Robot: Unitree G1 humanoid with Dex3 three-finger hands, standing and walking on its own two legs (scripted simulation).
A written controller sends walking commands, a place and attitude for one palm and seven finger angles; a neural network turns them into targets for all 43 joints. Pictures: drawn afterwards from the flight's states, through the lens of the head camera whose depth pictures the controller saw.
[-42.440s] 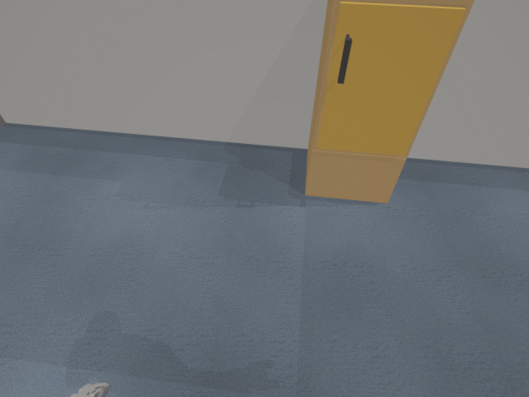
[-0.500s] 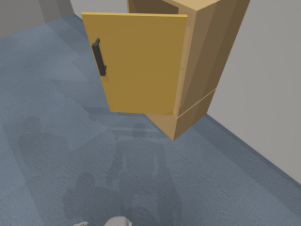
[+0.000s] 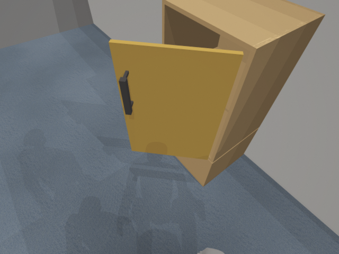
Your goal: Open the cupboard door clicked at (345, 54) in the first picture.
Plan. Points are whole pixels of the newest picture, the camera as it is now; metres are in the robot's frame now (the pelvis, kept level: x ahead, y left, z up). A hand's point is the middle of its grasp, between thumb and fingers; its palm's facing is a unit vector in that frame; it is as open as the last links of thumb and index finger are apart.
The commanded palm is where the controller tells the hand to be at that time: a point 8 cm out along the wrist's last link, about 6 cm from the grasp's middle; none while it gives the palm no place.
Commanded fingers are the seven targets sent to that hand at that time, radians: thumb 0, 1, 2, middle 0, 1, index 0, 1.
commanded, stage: come to a stop and stand still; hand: left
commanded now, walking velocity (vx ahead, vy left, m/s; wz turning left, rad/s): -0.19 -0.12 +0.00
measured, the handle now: (127, 93) +0.60 +0.20 -0.01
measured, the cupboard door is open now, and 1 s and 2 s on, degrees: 45 45 45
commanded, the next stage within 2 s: look again from close up in 1.18 s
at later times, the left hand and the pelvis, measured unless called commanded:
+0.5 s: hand out of the picture +0.10 +0.17 -0.18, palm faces +0.08 -0.98 -0.19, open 7.3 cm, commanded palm none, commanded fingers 0.00 0.90 0.90 -0.20 -0.30 -0.20 -0.30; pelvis +0.02 -0.01 -0.01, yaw +2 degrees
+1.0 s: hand out of the picture -0.02 +0.15 -0.17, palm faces +0.05 -0.98 -0.18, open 7.4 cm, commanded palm none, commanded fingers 0.00 0.90 0.90 -0.20 -0.30 -0.20 -0.30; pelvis -0.01 -0.02 +0.00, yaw +1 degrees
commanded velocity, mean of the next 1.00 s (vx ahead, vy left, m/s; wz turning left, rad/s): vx -0.07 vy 0.03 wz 0.00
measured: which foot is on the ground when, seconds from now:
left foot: down 0.00-1.00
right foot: up 0.00-0.12, down 0.14-0.50, up 0.52-0.76, down 0.78-1.00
